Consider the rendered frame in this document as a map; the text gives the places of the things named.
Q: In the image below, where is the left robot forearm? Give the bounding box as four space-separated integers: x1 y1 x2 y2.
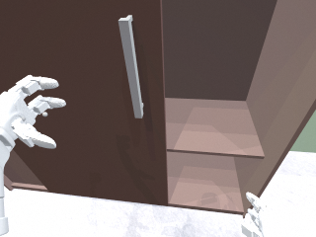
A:
0 128 16 236

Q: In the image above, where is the handle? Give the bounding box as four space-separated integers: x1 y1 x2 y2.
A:
118 15 144 119

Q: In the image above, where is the wardrobe door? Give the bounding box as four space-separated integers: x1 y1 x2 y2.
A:
3 149 43 186
0 0 169 206

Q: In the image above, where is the left robot hand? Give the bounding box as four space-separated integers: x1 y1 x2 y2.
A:
0 75 66 149

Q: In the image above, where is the right robot hand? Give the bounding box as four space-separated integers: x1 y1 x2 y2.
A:
241 192 281 237

